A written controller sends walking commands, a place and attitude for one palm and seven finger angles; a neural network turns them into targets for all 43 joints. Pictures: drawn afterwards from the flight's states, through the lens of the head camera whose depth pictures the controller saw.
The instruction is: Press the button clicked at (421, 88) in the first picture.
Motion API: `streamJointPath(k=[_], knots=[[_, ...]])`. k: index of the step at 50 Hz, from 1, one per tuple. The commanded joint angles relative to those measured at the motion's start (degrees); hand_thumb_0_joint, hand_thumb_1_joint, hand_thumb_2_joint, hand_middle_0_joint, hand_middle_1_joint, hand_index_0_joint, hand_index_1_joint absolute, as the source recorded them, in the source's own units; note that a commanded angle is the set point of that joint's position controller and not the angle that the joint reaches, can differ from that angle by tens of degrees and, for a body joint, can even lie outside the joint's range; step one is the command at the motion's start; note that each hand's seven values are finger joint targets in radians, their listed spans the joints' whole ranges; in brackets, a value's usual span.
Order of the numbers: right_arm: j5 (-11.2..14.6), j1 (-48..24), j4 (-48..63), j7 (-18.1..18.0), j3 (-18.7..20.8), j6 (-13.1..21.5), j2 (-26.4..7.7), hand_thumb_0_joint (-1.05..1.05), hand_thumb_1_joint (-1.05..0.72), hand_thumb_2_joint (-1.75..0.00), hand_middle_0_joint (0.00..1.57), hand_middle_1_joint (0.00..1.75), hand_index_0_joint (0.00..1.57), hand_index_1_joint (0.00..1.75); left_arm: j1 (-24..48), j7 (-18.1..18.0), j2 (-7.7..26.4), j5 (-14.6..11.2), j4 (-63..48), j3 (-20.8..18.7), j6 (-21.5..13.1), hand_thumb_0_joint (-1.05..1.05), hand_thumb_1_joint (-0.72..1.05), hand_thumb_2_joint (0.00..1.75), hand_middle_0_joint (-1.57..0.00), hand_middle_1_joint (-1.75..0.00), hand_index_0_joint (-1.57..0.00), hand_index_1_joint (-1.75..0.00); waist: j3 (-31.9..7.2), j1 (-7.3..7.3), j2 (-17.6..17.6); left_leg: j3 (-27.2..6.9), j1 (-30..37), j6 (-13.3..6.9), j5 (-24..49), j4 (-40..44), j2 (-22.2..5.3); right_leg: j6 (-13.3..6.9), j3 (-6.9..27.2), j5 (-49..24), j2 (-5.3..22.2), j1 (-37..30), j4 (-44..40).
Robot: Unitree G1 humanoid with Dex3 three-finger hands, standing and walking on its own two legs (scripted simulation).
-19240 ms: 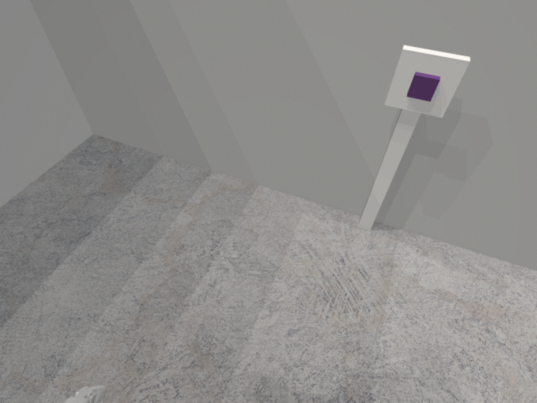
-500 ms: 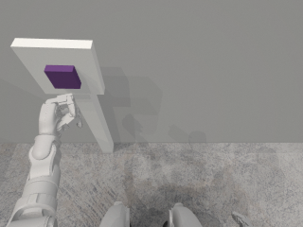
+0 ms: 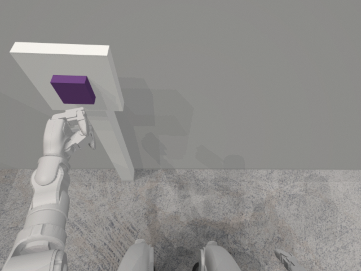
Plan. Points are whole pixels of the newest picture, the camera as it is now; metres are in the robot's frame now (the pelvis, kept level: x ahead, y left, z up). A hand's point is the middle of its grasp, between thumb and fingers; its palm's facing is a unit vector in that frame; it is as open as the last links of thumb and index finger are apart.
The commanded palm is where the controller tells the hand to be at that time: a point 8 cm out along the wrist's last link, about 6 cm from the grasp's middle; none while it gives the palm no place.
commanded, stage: press the button with the knuckle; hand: left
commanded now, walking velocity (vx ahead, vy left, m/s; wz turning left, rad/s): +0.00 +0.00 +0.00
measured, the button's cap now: (75, 89) +0.49 +0.25 +0.07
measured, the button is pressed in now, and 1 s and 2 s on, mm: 0 13 0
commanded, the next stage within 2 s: hold the button down briefly in 0.96 s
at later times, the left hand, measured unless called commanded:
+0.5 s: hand (89, 118) +0.44 +0.21 +0.04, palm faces +0.04 -1.00 -0.01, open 3.1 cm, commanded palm +0.42 +0.26 +0.04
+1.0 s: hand (88, 114) +0.45 +0.22 +0.03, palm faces +0.05 -1.00 -0.04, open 2.8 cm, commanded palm +0.46 +0.25 +0.04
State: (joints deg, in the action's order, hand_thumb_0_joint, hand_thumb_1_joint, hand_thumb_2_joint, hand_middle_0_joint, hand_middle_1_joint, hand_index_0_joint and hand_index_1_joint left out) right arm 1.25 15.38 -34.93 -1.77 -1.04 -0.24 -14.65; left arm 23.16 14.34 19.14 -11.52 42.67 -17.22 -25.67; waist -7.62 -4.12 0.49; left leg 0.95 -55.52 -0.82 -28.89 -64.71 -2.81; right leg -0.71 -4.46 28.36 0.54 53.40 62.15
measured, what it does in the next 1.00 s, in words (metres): stands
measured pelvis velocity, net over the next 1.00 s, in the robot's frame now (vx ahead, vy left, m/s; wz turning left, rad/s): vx -0.02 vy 0.00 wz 0.01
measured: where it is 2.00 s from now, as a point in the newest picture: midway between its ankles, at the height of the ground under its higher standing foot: outside the picture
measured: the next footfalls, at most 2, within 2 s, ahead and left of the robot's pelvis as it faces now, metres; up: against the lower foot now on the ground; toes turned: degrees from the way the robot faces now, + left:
none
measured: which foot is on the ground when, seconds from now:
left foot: down 0.00-1.00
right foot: down 0.00-1.00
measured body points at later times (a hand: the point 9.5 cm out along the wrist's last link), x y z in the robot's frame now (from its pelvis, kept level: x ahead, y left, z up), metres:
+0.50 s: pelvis +0.00 +0.01 -0.01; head +0.11 +0.03 +0.43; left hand +0.43 +0.27 +0.04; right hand +0.07 -0.26 -0.12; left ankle +0.02 +0.11 -0.65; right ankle +0.01 -0.12 -0.65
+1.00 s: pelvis -0.02 +0.00 -0.02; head +0.11 +0.03 +0.41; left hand +0.44 +0.27 +0.04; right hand +0.04 -0.27 -0.13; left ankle +0.02 +0.11 -0.65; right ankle +0.01 -0.12 -0.65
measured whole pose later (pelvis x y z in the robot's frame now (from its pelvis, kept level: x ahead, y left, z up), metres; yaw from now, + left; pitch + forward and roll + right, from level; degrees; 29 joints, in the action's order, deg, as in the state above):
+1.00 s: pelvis -0.02 +0.00 -0.02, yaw +1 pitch +23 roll -4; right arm -0.1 17.2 -38.1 -2.2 -2.4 -1.6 -15.2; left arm 44.5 14.0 26.4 -7.5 63.8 -18.8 -28.5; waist -7.4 -7.0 0.6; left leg -1.0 -64.1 -1.1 -28.1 -69.1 -2.3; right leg -0.7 -6.2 27.6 1.0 60.6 65.4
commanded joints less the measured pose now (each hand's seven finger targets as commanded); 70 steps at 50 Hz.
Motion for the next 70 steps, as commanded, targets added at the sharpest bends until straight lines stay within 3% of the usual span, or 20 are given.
streamJointPath(k=[1,3,6,9,10,11,14,18,28,30,38,41,46,51,53,56,59,66,68,70], knots=[[-0.08,4.11,4.82,-0.64,3.8,1.97,-8.73,0.0,-0.9,-0.9,0.2,0.3,0.2,0.3,21.05,-0.63,12.49,-0.31,-12.71,-2.85,-4.23,0.0,0.9,0.9,-1.3,-1.5,-1.3,-1.5,-23.93,-0.52,5.99,-2.65,17.44,-0.13,19.8,7.52,1.68,-0.52,3.02,-17.74,-1.33,-9.97,-7.03],[-0.15,4.7,4.56,-0.6,3.85,1.76,-9.12,0.0,-0.9,-0.9,0.2,0.3,0.2,0.3,20.28,-0.61,13.8,-0.37,-10.99,-3.99,-3.94,0.0,0.9,0.9,-1.3,-1.5,-1.3,-1.5,-23.91,-0.65,3.43,-2.92,16.94,-0.3,20.69,7.42,1.56,-0.58,2.93,-18.39,-1.57,-10.63,-7.08],[-0.04,4.62,4.62,-0.4,3.74,1.46,-8.99,0.0,-0.9,-0.9,0.2,0.3,0.2,0.3,20.69,-0.16,12.79,-0.25,-9.3,-3.24,-3.19,0.0,0.9,0.9,-1.3,-1.5,-1.3,-1.5,-23.05,-0.49,5.22,-2.61,16.56,-0.1,19.98,7.72,1.62,-0.52,2.84,-17.86,-1.41,-9.92,-7.22],[0.01,5.18,4.71,-0.46,3.78,1.08,-9.25,0.0,-0.9,-0.9,0.2,0.3,0.2,0.3,20.82,-0.01,14.65,-0.28,-7.2,-5.04,-2.77,0.0,0.9,0.9,-1.3,-1.5,-1.3,-1.5,-22.96,-0.56,2.61,-2.46,14.92,-0.39,19.94,7.57,1.65,-0.44,3.02,-18.63,-1.55,-11.15,-7.26],[-0.02,5.19,4.89,-0.44,3.78,0.95,-9.2,0.0,-0.9,-0.9,0.2,0.3,0.2,0.3,20.95,0.04,15.1,-0.18,-7.38,-5.35,-2.9,0.0,0.9,0.9,-1.3,-1.5,-1.3,-1.5,-22.89,-0.22,3.92,-2.31,15.0,-0.27,20.31,7.61,1.67,-0.49,3.11,-18.9,-1.47,-11.13,-7.22],[-0.02,5.28,4.87,-0.3,3.66,0.91,-9.09,0.0,-0.9,-0.9,0.2,0.3,0.2,0.3,22.15,0.25,13.71,-0.17,-7.29,-3.93,-2.84,0.0,0.9,0.9,-1.3,-1.5,-1.3,-1.5,-22.97,-0.77,4.77,-2.4,15.52,-0.24,19.86,7.56,1.7,-0.48,2.93,-18.17,-1.54,-10.13,-7.14],[-0.1,5.83,4.1,-0.52,3.78,0.67,-9.5,0.0,-0.9,-0.9,0.2,0.3,0.2,0.3,26.2,0.3,15.24,0.15,-4.42,-4.96,-3.37,0.0,0.9,0.9,-1.3,-1.5,-1.3,-1.5,-21.55,-1.84,2.33,-2.73,14.23,-0.46,17.86,7.17,1.5,-0.33,2.97,-16.23,-1.64,-8.65,-7.31],[-0.41,6.46,3.72,-0.35,3.85,0.52,-9.57,0.0,-0.9,-0.9,0.2,0.3,0.2,0.3,29.26,0.45,14.53,0.53,-4.43,-3.78,-4.42,0.0,0.9,0.9,-1.3,-1.5,-1.3,-1.5,-23.98,-2.15,6.0,-3.56,18.07,-0.19,20.11,6.77,1.26,-0.73,2.47,-15.87,-1.73,-5.65,-6.53],[-0.76,8.1,2.82,-0.17,3.85,-0.75,-10.05,0.0,-0.9,-0.9,0.2,0.3,0.2,0.3,34.68,-0.46,16.68,1.62,-1.16,-4.9,-4.48,0.0,0.9,0.9,-1.3,-1.5,-1.3,-1.5,-25.35,-2.71,5.66,-4.53,18.97,-0.08,21.54,6.52,0.97,-0.73,2.09,-15.68,-1.93,-4.28,-6.13],[-0.74,8.01,2.3,-0.19,3.74,-0.91,-9.85,0.0,-0.9,-0.9,0.2,0.3,0.2,0.3,37.51,-0.66,15.05,1.84,-0.02,-3.36,-4.55,0.0,0.9,0.9,-1.3,-1.5,-1.3,-1.5,-24.49,-3.78,6.3,-4.51,18.93,-0.07,20.16,6.35,0.96,-0.54,1.99,-14.53,-1.91,-2.6,-6.34],[-1.14,8.91,1.12,-0.6,3.21,-1.1,-10.46,0.0,-0.9,-0.9,0.2,0.3,0.2,0.3,45.74,-1.13,18.18,3.14,4.97,-4.09,-5.49,0.0,0.9,0.9,-1.3,-1.5,-1.3,-1.5,-23.54,-5.67,6.08,-5.35,16.62,-0.47,15.29,5.82,1.15,-0.64,2.23,-10.82,-1.97,-0.37,-6.36],[-1.15,8.97,0.59,-0.78,3.14,-0.93,-10.6,0.0,-0.9,-0.9,0.2,0.3,0.2,0.3,49.54,-1.1,17.77,3.27,5.64,-3.09,-5.57,0.0,0.9,0.9,-1.3,-1.5,-1.3,-1.5,-23.86,-6.47,8.41,-5.92,17.82,-0.3,13.52,5.77,1.18,-0.67,2.06,-9.18,-1.9,2.25,-6.32],[-1.24,9.44,0.11,-1.1,2.74,-0.44,-10.94,0.0,-0.9,-0.9,0.2,0.3,0.2,0.3,54.85,-1.32,17.5,3.54,7.16,-1.42,-5.0,0.0,0.9,0.9,-1.3,-1.5,-1.3,-1.5,-24.01,-8.25,8.8,-6.44,16.51,-0.52,9.9,5.35,1.3,-0.55,2.08,-7.08,-1.87,4.44,-6.01],[-1.34,9.83,-0.04,-1.3,2.53,0.25,-11.19,0.0,-0.9,-0.9,0.2,0.3,0.2,0.3,57.8,-1.74,18.53,3.75,7.33,-1.34,-4.82,0.0,0.9,0.9,-1.3,-1.5,-1.3,-1.5,-26.08,-8.85,9.2,-6.35,15.64,-0.77,7.87,4.83,1.53,-0.5,2.41,-5.81,-1.97,4.31,-6.09],[-1.28,10.06,-0.2,-1.46,2.29,0.47,-11.42,0.0,-0.9,-0.9,0.2,0.3,0.2,0.3,59.24,-1.89,19.02,3.72,8.38,-1.11,-4.66,0.0,0.9,0.9,-1.3,-1.5,-1.3,-1.5,-24.48,-9.51,8.48,-6.68,14.29,-0.9,6.22,4.96,1.49,-0.52,2.43,-4.85,-2.03,4.97,-6.08],[-1.27,9.83,-0.31,-1.42,2.18,0.85,-11.59,0.0,-0.9,-0.9,0.2,0.3,0.2,0.3,60.05,-2.12,19.01,3.99,8.52,-0.46,-4.46,0.0,0.9,0.9,-1.3,-1.5,-1.3,-1.5,-24.01,-9.53,9.99,-6.66,13.79,-0.79,3.27,5.24,1.59,-0.56,2.56,-3.31,-1.99,5.83,-6.34],[-1.37,10.11,-0.14,-1.51,2.09,1.23,-11.87,0.0,-0.9,-0.9,0.2,0.3,0.2,0.3,60.34,-2.23,21.98,4.2,8.25,-2.48,-4.61,0.0,0.9,0.9,-1.3,-1.5,-1.3,-1.5,-26.03,-9.14,9.46,-6.4,12.65,-0.99,2.84,4.82,1.65,-0.56,2.85,-2.77,-2.0,4.37,-6.22],[-1.24,10.01,-0.06,-1.43,1.77,2.05,-11.78,0.0,-0.9,-0.9,0.2,0.3,0.2,0.3,61.14,-1.93,20.61,4.02,8.48,-0.7,-4.35,0.0,0.9,0.9,-1.3,-1.5,-1.3,-1.5,-24.38,-9.25,10.99,-6.51,11.8,-0.93,-0.04,5.47,1.72,-0.71,2.94,-1.04,-1.99,5.22,-6.48],[-1.29,10.22,-0.09,-1.47,1.72,2.25,-11.96,0.0,-0.9,-0.9,0.2,0.3,0.2,0.3,61.02,-2.24,20.78,4.02,9.14,-1.0,-4.2,0.0,0.9,0.9,-1.3,-1.5,-1.3,-1.5,-23.84,-9.69,9.2,-6.66,10.74,-1.17,-0.51,5.39,1.71,-0.64,2.92,-0.82,-2.02,5.26,-6.41],[-1.39,10.51,0.04,-1.37,2.04,2.31,-11.93,0.0,-0.9,-0.9,0.2,0.3,0.2,0.3,59.77,-2.33,21.08,4.18,8.0,-1.69,-4.45,0.0,0.9,0.9,-1.3,-1.5,-1.3,-1.5,-26.46,-8.72,10.6,-6.43,12.28,-1.04,1.27,5.26,1.77,-0.69,2.98,-1.69,-1.92,4.33,-6.33]])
